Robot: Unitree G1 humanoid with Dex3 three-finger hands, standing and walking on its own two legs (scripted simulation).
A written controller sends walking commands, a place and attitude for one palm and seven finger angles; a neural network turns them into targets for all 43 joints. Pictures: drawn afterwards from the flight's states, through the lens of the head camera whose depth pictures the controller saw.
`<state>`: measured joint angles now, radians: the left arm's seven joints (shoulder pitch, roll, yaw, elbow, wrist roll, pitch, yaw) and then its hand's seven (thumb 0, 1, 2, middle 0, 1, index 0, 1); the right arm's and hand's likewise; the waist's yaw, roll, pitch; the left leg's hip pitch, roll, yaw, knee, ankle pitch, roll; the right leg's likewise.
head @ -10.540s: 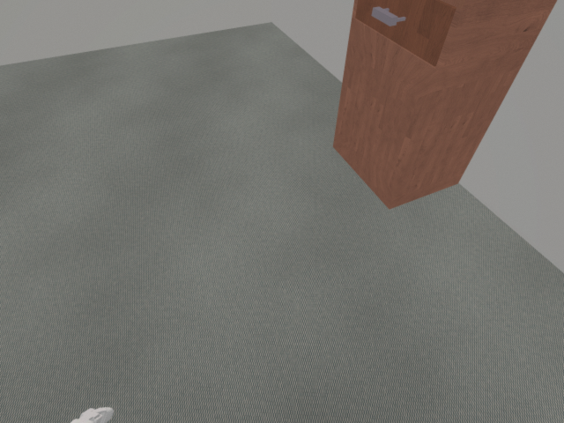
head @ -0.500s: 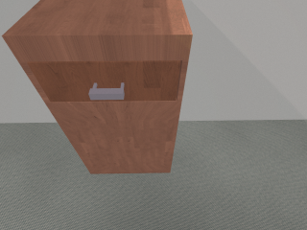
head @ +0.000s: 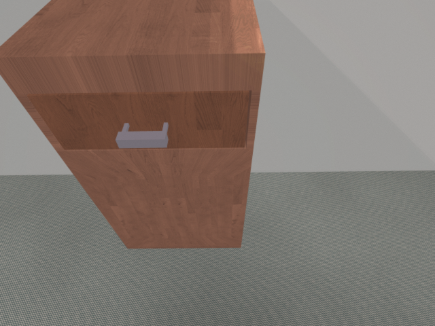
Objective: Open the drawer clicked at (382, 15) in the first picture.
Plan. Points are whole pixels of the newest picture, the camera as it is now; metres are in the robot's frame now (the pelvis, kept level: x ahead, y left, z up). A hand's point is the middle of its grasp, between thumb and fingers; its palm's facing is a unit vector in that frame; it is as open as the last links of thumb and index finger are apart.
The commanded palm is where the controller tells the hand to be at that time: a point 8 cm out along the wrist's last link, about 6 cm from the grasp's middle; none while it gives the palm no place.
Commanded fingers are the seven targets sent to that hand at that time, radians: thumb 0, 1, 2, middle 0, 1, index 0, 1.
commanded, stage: come to a stop and stand still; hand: left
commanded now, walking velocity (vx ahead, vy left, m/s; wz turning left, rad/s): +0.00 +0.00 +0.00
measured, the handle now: (144, 133) +0.52 +0.23 +0.03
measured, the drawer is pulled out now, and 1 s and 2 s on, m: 0.00 0.00 0.00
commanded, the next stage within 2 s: look again from close up in 0.50 s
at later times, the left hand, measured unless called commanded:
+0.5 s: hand out of the picture -0.03 +0.14 -0.17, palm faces +0.05 -0.98 -0.17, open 7.3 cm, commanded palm none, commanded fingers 0.00 0.90 0.90 -0.20 -0.30 -0.20 -0.30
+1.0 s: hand out of the picture -0.03 +0.20 -0.18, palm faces +0.04 -0.98 -0.17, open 7.3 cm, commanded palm none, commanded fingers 0.00 0.90 0.90 -0.20 -0.30 -0.20 -0.30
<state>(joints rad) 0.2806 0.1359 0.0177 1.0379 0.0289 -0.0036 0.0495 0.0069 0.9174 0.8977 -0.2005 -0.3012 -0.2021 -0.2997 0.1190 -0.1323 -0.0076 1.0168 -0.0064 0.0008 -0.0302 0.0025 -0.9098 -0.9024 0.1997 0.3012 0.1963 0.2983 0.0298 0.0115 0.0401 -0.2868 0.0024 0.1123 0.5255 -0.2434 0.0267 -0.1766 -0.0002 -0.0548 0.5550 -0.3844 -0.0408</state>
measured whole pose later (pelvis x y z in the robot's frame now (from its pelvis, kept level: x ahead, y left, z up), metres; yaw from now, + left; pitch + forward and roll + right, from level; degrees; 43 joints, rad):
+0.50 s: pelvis -0.01 -0.02 +0.01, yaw +1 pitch -1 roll +1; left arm 0.33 0.13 -0.01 1.10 0.01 -0.01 0.03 0.01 0.92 0.90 -0.20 -0.30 -0.20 -0.30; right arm 0.32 -0.13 0.02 1.16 -0.01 0.00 -0.02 0.00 -0.91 -0.90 0.20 0.30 0.19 0.30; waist 0.00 -0.01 0.04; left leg -0.23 0.03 0.08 0.42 -0.17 0.00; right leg -0.10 0.04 -0.08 0.42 -0.30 -0.07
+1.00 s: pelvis -0.04 +0.03 +0.00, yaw +1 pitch -2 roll -1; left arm 0.33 0.17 0.00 1.02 0.02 0.00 0.04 0.00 0.91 0.90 -0.20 -0.30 -0.20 -0.30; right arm 0.28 -0.17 0.01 1.02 -0.02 -0.01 -0.02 0.01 -0.94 -0.90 0.20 0.30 0.20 0.30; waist 0.00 -0.02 0.00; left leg -0.28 -0.03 0.05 0.52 -0.22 0.07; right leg -0.16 -0.01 -0.07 0.50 -0.31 0.00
